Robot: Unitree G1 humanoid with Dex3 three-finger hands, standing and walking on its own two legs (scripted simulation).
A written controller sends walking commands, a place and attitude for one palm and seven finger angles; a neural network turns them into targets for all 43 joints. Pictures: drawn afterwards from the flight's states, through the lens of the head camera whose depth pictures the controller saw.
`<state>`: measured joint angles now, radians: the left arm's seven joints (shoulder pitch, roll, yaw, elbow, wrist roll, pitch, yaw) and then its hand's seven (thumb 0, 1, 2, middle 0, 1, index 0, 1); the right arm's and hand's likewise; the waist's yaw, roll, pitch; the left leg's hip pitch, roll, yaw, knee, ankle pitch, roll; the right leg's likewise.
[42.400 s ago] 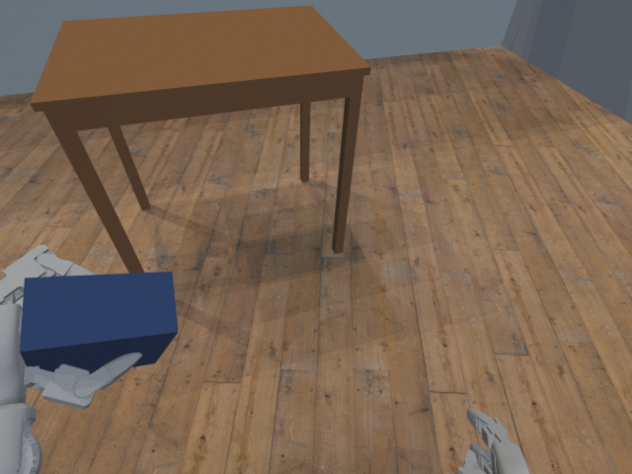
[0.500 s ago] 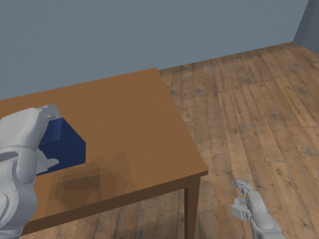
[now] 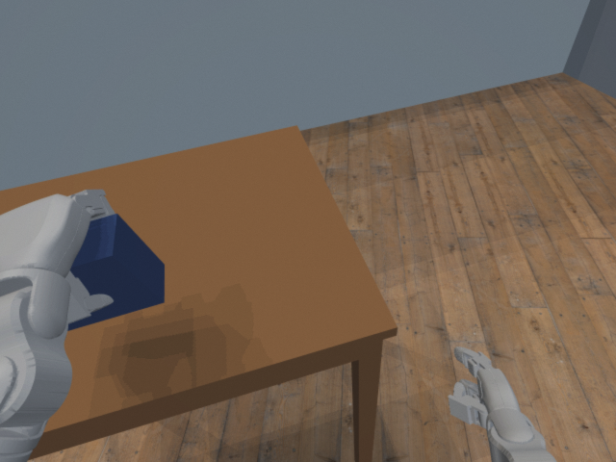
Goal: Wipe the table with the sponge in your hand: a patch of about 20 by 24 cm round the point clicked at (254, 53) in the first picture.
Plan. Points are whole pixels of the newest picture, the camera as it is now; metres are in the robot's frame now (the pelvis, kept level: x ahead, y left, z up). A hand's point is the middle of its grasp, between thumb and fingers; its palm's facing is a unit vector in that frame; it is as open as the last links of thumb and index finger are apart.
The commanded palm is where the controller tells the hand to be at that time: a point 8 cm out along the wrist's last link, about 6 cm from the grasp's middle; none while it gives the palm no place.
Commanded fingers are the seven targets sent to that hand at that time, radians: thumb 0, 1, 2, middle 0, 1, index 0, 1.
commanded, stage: bring the sponge back beside the body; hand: left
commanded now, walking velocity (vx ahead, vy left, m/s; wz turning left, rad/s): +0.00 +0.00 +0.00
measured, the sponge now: (97, 283) +0.24 +0.30 +0.15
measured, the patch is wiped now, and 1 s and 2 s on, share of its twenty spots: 1.00 1.00 1.00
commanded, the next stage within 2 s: step back with the hand held close in 1.48 s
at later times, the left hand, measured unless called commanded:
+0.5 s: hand (72, 275) +0.22 +0.29 +0.19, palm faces +0.21 -0.09 -0.97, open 9.6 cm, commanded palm +0.17 +0.29 +0.26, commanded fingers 0.00 0.10 1.30 -1.20 -1.60 -1.20 -1.60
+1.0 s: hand (75, 283) +0.21 +0.27 +0.20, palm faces +0.26 -0.13 -0.96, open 9.6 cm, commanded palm +0.15 +0.28 +0.26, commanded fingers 0.00 0.10 1.30 -1.20 -1.60 -1.20 -1.60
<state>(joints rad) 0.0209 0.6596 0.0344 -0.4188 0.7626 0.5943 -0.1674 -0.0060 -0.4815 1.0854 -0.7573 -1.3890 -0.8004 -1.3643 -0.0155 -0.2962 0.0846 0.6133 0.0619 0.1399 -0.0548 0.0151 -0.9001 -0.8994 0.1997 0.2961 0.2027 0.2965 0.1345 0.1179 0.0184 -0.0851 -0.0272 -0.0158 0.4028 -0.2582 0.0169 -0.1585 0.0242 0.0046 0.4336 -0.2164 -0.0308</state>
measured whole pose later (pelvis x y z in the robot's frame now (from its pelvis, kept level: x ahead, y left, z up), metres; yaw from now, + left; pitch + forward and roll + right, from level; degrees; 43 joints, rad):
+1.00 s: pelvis +0.00 +0.00 +0.00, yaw -1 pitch -5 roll +0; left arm 0.18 0.63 0.06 -0.60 0.73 0.60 -0.11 -0.01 -0.48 1.08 -0.76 -1.39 -0.80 -1.36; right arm -0.01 -0.28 0.08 0.59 0.06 0.15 -0.05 0.02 -0.90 -0.90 0.20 0.30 0.20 0.30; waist 0.15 0.12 0.02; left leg -0.07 -0.02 0.00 0.42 -0.26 0.02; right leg -0.14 0.03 0.02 0.45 -0.22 -0.03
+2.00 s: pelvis -0.03 +0.01 -0.01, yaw +1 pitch +2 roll -1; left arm 0.40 0.48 0.45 -0.67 -0.08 -0.07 0.15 -0.01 -0.49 1.09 -0.76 -1.39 -0.80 -1.37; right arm 0.24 -0.25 0.00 0.59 0.03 0.12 -0.08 0.01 -0.90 -0.90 0.20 0.30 0.20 0.30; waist -0.02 0.01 -0.03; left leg -0.33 -0.03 -0.03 0.61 -0.30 0.03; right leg -0.36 0.02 -0.02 0.56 -0.22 -0.01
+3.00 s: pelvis -0.17 +0.03 -0.01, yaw -1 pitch +5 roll -2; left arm 0.38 0.48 0.41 -0.71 -0.06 -0.19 0.11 -0.01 -0.50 1.09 -0.77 -1.39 -0.80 -1.38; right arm 0.13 -0.19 -0.01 0.58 0.01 0.06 -0.08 0.01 -0.90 -0.90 0.20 0.30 0.21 0.30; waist -0.03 -0.01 -0.07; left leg -0.42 0.02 -0.02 0.67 -0.26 -0.03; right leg -0.32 0.06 0.08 0.50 -0.26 0.00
